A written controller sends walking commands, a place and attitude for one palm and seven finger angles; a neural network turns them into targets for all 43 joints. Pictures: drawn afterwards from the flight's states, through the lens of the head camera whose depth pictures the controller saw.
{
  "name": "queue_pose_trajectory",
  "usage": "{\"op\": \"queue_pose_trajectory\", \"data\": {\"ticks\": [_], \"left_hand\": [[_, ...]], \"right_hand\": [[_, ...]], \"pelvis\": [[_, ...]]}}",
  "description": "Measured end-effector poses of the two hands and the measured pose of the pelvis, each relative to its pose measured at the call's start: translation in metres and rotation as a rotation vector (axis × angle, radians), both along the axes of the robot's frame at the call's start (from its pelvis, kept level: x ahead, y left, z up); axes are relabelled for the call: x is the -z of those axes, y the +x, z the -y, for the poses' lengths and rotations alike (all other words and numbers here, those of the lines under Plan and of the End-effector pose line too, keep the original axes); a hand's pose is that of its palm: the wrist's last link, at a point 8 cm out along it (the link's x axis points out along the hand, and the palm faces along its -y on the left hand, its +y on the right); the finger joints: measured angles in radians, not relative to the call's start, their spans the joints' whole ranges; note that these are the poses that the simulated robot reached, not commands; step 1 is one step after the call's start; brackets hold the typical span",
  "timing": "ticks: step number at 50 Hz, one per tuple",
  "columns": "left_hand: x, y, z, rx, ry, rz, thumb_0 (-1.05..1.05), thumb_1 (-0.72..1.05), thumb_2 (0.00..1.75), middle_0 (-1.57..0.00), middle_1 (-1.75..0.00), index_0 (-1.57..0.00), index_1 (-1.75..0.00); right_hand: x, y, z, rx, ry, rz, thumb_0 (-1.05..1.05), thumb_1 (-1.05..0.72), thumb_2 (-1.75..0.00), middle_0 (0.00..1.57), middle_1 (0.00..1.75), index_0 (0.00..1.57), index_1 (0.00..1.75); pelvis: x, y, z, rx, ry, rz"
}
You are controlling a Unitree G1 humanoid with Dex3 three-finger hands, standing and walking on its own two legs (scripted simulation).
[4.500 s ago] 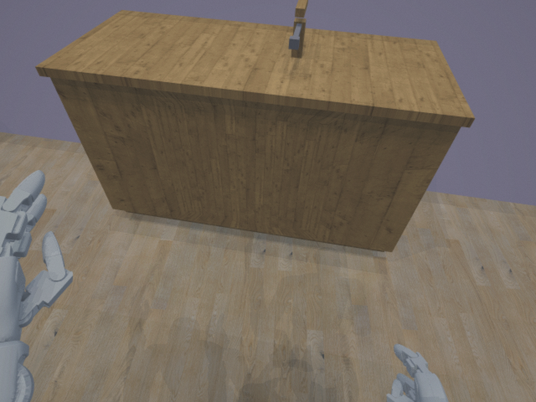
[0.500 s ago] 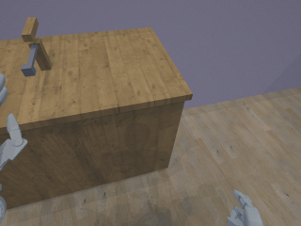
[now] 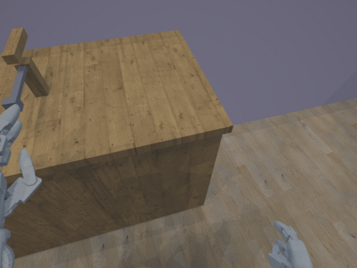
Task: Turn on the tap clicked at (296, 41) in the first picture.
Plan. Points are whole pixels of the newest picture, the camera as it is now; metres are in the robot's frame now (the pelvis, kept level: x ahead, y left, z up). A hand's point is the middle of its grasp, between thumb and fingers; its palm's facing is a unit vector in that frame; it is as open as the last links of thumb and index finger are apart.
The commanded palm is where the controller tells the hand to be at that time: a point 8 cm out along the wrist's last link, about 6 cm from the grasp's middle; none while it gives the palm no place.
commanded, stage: come to a stop and stand still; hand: left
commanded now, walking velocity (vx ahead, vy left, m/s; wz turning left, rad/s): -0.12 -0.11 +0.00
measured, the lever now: (13, 104) +0.42 +0.41 +0.12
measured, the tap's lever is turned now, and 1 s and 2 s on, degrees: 0 0 0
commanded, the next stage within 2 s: look again from close up in 0.82 s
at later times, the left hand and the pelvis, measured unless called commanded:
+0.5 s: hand (48, 196) +0.19 +0.21 +0.17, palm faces +0.37 -0.85 -0.37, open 7.4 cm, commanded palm +0.14 +0.25 +0.18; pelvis -0.02 -0.02 +0.00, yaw -2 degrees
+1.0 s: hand (9, 179) +0.20 +0.25 +0.19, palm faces +0.43 -0.78 -0.46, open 7.4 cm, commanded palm +0.12 +0.26 +0.18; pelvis -0.05 -0.02 +0.01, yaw -2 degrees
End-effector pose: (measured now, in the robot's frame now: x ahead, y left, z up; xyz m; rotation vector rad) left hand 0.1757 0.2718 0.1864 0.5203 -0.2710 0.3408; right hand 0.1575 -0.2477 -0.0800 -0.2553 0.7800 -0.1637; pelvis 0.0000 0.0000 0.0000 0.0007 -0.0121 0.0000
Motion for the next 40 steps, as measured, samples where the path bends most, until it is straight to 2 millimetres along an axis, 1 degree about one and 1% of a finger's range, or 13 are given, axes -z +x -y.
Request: {"op": "queue_pose_trajectory", "data": {"ticks": [3, 6, 10, 13, 17, 22, 25, 28, 33, 40], "left_hand": [[0.000, 0.009, -0.007, 0.023, -0.008, 0.030, 0.01, 0.89, 0.90, -0.21, -0.31, -0.22, -0.30], [-0.005, 0.013, -0.009, 0.030, -0.004, 0.046, 0.01, 0.89, 0.90, -0.21, -0.30, -0.22, -0.30], [-0.014, 0.007, -0.001, 0.043, 0.003, 0.054, 0.02, 0.89, 0.90, -0.21, -0.30, -0.21, -0.30], [-0.014, -0.001, 0.009, 0.043, 0.016, 0.036, 0.01, 0.89, 0.90, -0.21, -0.30, -0.21, -0.30], [-0.006, -0.012, 0.020, 0.021, -0.017, -0.012, 0.01, 0.89, 0.90, -0.21, -0.30, -0.21, -0.30], [0.006, -0.020, 0.026, 0.002, -0.079, -0.041, 0.01, 0.89, 0.90, -0.21, -0.30, -0.21, -0.30], [0.007, -0.022, 0.023, 0.011, -0.090, -0.014, 0.01, 0.89, 0.90, -0.21, -0.30, -0.22, -0.30], [0.005, -0.023, 0.020, 0.015, -0.091, 0.004, 0.01, 0.89, 0.90, -0.21, -0.30, -0.22, -0.30], [0.003, -0.026, 0.022, 0.027, -0.067, 0.010, 0.01, 0.89, 0.90, -0.21, -0.30, -0.21, -0.30], [0.008, -0.034, 0.026, 0.041, -0.081, -0.022, 0.01, 0.89, 0.90, -0.21, -0.30, -0.21, -0.30]], "right_hand": [[-0.011, 0.010, -0.006, 0.011, -0.015, 0.028, 0.01, -0.91, -0.90, 0.20, 0.30, 0.20, 0.30], [-0.019, 0.016, -0.018, -0.019, 0.008, 0.066, 0.01, -0.91, -0.90, 0.19, 0.30, 0.20, 0.30], [-0.023, 0.015, -0.032, -0.054, 0.069, 0.102, 0.01, -0.91, -0.90, 0.20, 0.30, 0.20, 0.30], [-0.017, 0.008, -0.034, -0.064, 0.109, 0.110, 0.01, -0.90, -0.90, 0.20, 0.30, 0.21, 0.30], [-0.004, -0.009, -0.026, -0.051, 0.135, 0.073, 0.01, -0.90, -0.90, 0.20, 0.30, 0.21, 0.30], [0.006, -0.036, -0.004, -0.006, 0.091, 0.008, 0.01, -0.90, -0.90, 0.20, 0.30, 0.21, 0.30], [0.007, -0.050, 0.008, 0.023, 0.048, -0.023, 0.01, -0.90, -0.90, 0.20, 0.30, 0.21, 0.30], [0.000, -0.062, 0.016, 0.045, 0.018, -0.033, 0.01, -0.91, -0.90, 0.20, 0.30, 0.21, 0.30], [-0.008, -0.069, 0.022, 0.052, 0.009, 0.000, 0.01, -0.91, -0.90, 0.20, 0.30, 0.20, 0.30], [-0.007, -0.071, 0.018, 0.049, 0.024, 0.015, 0.01, -0.91, -0.90, 0.20, 0.30, 0.20, 0.30]], "pelvis": [[0.000, 0.002, -0.004, 0.014, 0.016, 0.001], [-0.004, 0.000, -0.003, 0.011, 0.004, -0.006], [-0.007, -0.004, 0.003, 0.022, -0.008, -0.009], [-0.005, -0.009, 0.011, 0.030, -0.005, -0.006], [-0.004, -0.016, 0.020, 0.027, -0.022, 0.000], [-0.003, -0.021, 0.022, 0.036, -0.020, -0.004], [-0.002, -0.024, 0.022, 0.028, -0.024, 0.006], [-0.005, -0.029, 0.022, 0.038, -0.012, 0.012], [-0.007, -0.038, 0.025, 0.042, -0.012, 0.002], [-0.007, -0.042, 0.022, 0.046, -0.023, -0.003]]}}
